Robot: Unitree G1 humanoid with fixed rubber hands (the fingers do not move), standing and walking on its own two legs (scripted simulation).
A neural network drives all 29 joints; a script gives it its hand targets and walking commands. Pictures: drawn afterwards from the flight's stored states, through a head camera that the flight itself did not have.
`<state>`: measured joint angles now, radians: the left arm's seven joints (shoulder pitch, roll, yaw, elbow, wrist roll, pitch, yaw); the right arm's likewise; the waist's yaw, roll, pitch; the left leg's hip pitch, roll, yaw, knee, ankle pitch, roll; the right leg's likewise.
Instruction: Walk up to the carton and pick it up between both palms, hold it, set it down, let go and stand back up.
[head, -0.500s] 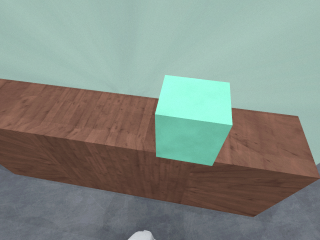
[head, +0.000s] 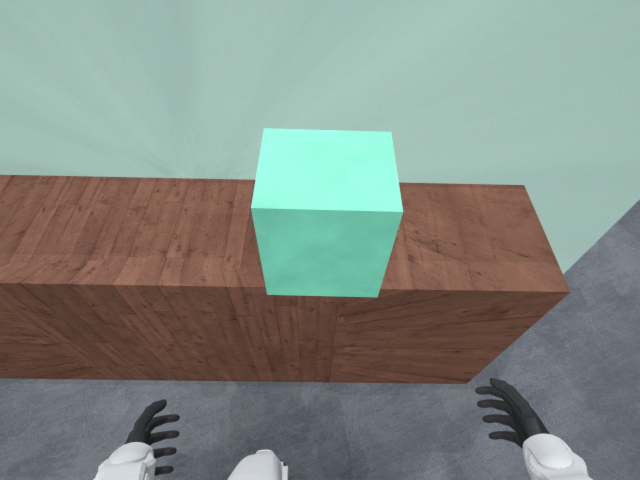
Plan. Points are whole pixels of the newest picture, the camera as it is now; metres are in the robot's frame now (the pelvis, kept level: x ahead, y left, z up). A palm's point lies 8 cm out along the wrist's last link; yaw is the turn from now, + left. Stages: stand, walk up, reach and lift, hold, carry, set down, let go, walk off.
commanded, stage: reach and lift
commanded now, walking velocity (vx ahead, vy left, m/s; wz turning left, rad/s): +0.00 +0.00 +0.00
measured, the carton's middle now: (324, 219) +0.51 +0.02 -0.04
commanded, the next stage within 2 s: none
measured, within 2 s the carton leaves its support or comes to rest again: neither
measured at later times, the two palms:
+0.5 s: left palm (136, 438) +0.17 +0.26 -0.08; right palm (499, 415) +0.20 -0.21 -0.06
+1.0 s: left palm (144, 399) +0.21 +0.25 -0.05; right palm (490, 388) +0.23 -0.19 -0.04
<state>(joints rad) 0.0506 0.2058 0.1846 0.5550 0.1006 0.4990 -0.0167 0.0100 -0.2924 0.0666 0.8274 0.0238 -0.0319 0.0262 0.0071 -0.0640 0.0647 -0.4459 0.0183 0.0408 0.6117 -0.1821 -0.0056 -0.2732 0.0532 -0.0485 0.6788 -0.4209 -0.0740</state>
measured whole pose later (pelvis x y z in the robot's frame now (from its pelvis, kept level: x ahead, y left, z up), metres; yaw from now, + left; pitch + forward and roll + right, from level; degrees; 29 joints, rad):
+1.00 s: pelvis +0.04 +0.02 +0.02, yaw -1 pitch +0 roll +1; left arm 0.14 0.19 0.04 0.65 -0.02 -0.15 0.00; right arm 0.07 -0.18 0.01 0.84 0.09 -0.38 0.02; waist 0.03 -0.04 0.00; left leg -0.27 0.00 0.07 0.43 -0.15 0.01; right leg -0.07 0.04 -0.02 0.42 -0.34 -0.05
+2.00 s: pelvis +0.03 +0.02 +0.01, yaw -1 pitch +9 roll +0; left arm -0.32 0.20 0.06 0.86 -0.10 -0.36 0.00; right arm -0.39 -0.21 0.12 1.04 0.32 -0.46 -0.05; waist 0.01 -0.02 -0.11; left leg -0.51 0.02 0.07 0.54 -0.17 0.01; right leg -0.33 0.05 -0.02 0.55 -0.37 -0.05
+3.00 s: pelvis +0.02 +0.03 +0.01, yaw -3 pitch +17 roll -2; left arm -1.02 0.27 0.00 1.21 -0.19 -0.05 0.06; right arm -1.03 -0.34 0.11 1.29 0.42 -0.05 -0.02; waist 0.04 -0.03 -0.23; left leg -0.66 0.04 0.07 0.45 -0.08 0.02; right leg -0.47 0.08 -0.02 0.44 -0.27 -0.04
